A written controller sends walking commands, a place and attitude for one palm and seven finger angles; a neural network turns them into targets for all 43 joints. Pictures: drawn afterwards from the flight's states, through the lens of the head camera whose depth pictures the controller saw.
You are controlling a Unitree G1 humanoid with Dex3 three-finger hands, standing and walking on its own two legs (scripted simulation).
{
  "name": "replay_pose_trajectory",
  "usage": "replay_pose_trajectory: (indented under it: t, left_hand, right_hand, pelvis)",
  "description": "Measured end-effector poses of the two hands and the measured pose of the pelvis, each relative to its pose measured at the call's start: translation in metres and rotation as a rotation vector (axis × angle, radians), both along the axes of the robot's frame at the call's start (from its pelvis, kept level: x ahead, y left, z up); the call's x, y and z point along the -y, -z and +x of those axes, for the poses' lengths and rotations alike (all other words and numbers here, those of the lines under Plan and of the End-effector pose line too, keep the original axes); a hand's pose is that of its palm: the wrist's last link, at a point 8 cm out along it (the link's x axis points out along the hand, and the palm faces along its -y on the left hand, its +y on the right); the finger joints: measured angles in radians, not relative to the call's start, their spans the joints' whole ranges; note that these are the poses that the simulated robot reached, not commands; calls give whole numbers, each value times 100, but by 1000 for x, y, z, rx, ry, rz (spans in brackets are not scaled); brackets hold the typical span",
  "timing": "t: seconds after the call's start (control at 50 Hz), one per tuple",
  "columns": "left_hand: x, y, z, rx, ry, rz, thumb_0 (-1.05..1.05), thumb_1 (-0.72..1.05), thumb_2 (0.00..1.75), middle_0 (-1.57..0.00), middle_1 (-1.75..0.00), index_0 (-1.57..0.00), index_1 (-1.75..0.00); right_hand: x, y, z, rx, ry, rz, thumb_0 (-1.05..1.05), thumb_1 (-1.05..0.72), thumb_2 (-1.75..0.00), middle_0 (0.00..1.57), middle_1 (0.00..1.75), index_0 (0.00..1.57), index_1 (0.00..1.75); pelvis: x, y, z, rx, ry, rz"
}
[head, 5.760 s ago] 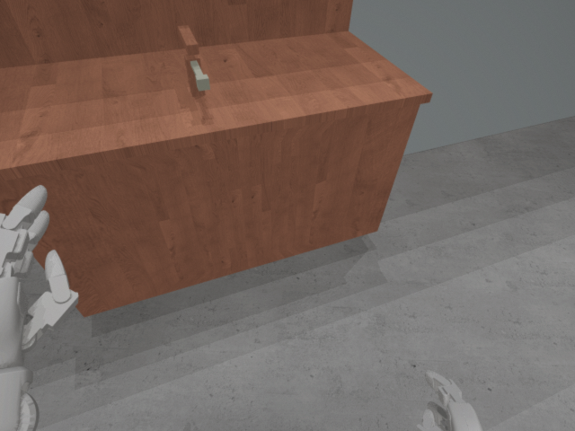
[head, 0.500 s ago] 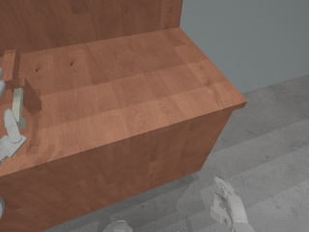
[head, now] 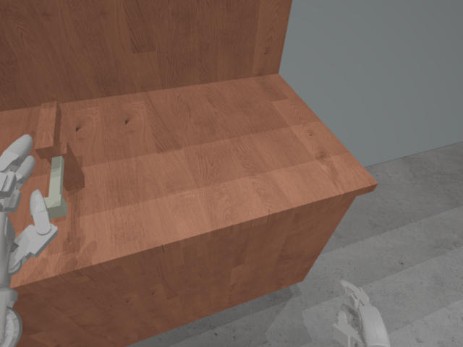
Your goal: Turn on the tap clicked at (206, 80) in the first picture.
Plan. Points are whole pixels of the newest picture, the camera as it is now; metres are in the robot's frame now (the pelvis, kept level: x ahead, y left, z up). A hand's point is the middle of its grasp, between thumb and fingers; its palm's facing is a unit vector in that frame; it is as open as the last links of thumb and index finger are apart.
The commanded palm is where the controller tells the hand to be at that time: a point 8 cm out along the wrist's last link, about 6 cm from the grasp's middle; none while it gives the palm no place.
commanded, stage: come to a stop and stand still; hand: left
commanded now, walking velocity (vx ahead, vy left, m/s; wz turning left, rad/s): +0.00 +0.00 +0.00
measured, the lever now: (54, 206) +0.31 +0.32 +0.08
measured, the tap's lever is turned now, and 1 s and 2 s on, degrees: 0 0 0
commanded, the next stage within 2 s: look again from close up in 0.42 s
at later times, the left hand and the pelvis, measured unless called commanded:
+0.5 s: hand (21, 231) +0.21 +0.28 +0.16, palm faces +0.43 -0.83 -0.35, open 7.4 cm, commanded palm +0.15 +0.30 +0.17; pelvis -0.02 +0.03 +0.00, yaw -1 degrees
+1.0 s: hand (28, 225) +0.22 +0.28 +0.16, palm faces +0.39 -0.85 -0.35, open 7.4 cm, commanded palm +0.16 +0.31 +0.17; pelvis +0.00 +0.03 +0.00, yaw +0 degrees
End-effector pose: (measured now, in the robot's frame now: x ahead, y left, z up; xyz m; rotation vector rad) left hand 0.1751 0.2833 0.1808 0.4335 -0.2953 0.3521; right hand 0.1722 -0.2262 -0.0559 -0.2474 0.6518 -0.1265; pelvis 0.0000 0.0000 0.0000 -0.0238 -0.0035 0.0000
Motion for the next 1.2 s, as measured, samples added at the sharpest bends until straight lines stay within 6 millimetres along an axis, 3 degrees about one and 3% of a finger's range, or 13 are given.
replay_pose_trajectory:
  t: [0.04, 0.1, 0.14, 0.26, 0.38, 0.5, 0.68, 0.84, 1.06, 1.2]
  left_hand:
    - [-18, -14, 3, 39, -23, 126, 1, 89, 89, -22, -30, -22, -31]
    - [-44, -24, 10, 102, -95, 105, 1, 89, 89, -22, -30, -22, -31]
    - [-41, -20, 9, 93, -95, 63, 1, 89, 90, -21, -30, -21, -31]
    - [-4, 12, -7, -58, 72, 18, 1, 90, 90, -20, -30, -21, -31]
    - [-26, 17, -11, -60, 20, 39, 1, 89, 89, -22, -30, -22, -31]
    - [-37, 6, -5, 32, -28, 11, 1, 89, 90, -21, -30, -21, -31]
    - [-32, 14, 11, -3, 29, -4, 1, 89, 90, -21, -30, -21, -31]
    - [-39, 13, 12, -7, 14, -3, 1, 89, 90, -21, -30, -21, -31]
    - [-37, 9, 7, -7, -3, -9, 1, 89, 90, -21, -30, -21, -31]
    - [-21, 4, -2, -12, 19, 25, 1, 89, 90, -21, -30, -21, -31]
  right_hand:
    - [-2, 2, -3, -15, -44, -20, 1, -90, -90, 20, 30, 20, 30]
    - [-7, 8, -10, -33, -69, 13, 2, -90, -90, 20, 30, 20, 30]
    - [-10, 10, -15, -17, -60, 43, 2, -90, -90, 20, 30, 20, 30]
    - [-19, 14, -36, -9, 3, 72, 2, -90, -90, 20, 30, 20, 30]
    - [-27, 19, -48, -70, -3, 40, 2, -90, -90, 20, 30, 20, 30]
    - [-32, 16, -40, -75, -32, 27, 2, -90, -90, 20, 30, 20, 30]
    - [-37, 2, -8, -17, -28, 17, 2, -90, -90, 20, 30, 20, 30]
    - [-41, -2, 9, -8, -47, 9, 2, -90, -90, 20, 30, 20, 30]
    - [-46, 3, 6, -25, -48, 30, 2, -90, -90, 20, 30, 20, 30]
    - [-40, 10, -8, -24, -52, 64, 2, -90, -90, 20, 30, 20, 30]
  pelvis:
    - [1, 1, -6, -6, -11, -6]
    - [-2, 2, -16, 1, 1, 2]
    - [-7, 3, -19, 7, 12, 1]
    - [-19, 3, -21, 14, 30, 0]
    - [-22, 3, -22, 18, 16, -3]
    - [-26, 2, -16, 15, 11, -9]
    - [-31, 1, -4, 5, 12, -9]
    - [-33, 2, 1, 3, 7, -10]
    - [-32, 1, -1, 7, 5, -6]
    - [-20, 2, -16, 6, 16, -1]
